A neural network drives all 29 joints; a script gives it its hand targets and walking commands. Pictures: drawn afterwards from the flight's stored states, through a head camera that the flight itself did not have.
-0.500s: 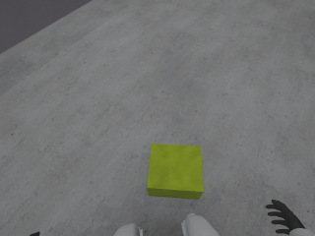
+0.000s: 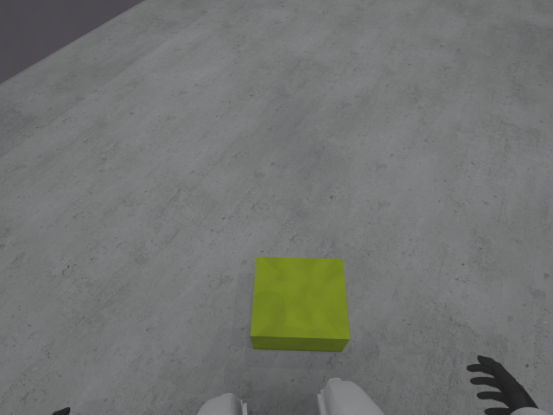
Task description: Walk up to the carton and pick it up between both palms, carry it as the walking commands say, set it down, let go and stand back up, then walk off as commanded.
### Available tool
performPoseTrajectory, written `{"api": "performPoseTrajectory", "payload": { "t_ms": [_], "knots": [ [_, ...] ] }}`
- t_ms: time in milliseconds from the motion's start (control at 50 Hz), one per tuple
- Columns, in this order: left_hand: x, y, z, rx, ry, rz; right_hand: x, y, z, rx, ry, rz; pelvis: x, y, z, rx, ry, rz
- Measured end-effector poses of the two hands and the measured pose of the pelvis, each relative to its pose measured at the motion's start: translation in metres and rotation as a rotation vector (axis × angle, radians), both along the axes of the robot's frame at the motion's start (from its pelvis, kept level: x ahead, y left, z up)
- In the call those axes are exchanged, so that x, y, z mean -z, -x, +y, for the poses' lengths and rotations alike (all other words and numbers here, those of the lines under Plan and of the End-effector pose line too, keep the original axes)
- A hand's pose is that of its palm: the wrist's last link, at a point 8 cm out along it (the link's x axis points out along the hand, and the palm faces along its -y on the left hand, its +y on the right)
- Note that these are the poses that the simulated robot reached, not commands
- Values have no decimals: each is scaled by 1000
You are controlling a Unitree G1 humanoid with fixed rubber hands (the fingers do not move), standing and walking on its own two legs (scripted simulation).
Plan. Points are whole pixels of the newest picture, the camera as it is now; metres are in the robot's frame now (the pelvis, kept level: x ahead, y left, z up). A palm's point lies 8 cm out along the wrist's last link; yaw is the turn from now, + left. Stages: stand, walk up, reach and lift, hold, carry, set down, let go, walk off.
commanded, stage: walk up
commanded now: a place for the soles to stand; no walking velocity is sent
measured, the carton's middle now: (298, 303) +0.50 -0.07 -0.64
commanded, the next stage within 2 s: none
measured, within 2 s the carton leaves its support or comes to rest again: neither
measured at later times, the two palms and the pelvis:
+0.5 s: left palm out of the picture +0.13 +0.33 -0.06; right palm (533, 402) +0.14 -0.34 -0.07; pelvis +0.02 -0.01 +0.01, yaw -2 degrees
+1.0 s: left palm out of the picture +0.12 +0.31 -0.07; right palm out of the picture +0.12 -0.35 -0.08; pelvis +0.00 -0.03 +0.00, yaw -3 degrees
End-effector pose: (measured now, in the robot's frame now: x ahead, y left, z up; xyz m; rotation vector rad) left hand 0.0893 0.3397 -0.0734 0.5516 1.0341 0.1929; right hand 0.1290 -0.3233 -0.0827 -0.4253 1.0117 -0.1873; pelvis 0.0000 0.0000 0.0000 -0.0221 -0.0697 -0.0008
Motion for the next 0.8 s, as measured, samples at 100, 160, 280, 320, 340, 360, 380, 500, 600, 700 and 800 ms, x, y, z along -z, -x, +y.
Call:
{"api": "performPoseTrajectory", "payload": {
  "t_ms": [100,160,280,320,340,360,380,500,600,700,800],
  "knots": [
    [-8,-14,-4,10,3,-12,-8,2,-6,23,5,12,-8,-8,-3,5,4,4],
    [-7,-21,-11,17,1,-9,-7,-6,-12,19,1,1,-6,-13,-10,10,-4,32],
    [-4,-21,-14,22,-13,-1,-2,-20,-14,2,-9,-33,0,-15,-14,21,-4,20],
    [-2,-22,-11,24,-11,-2,-3,-21,-11,3,-6,-37,0,-15,-11,23,-1,20],
    [-1,-23,-10,26,-9,-4,-3,-20,-9,6,-3,-36,1,-15,-9,24,1,18],
    [0,-24,-8,28,-6,-8,-3,-17,-8,11,-1,-32,1,-15,-7,25,2,15],
    [-1,-26,-7,29,-4,-14,-3,-15,-7,17,0,-27,0,-15,-5,26,3,11],
    [-9,-37,-13,38,0,-43,-12,-9,-14,37,6,-27,-7,-18,-9,32,7,4],
    [-3,-32,-22,44,-12,-24,-3,-15,-22,23,-5,-49,2,-14,-20,38,-6,7],
    [-4,-28,-17,47,-15,-31,-2,-9,-18,27,-8,-55,3,-9,-15,41,-2,-3],
    [-8,-34,-15,61,-11,-49,-2,9,-18,60,-4,-25,-1,-7,-11,44,1,-16]
  ]
}}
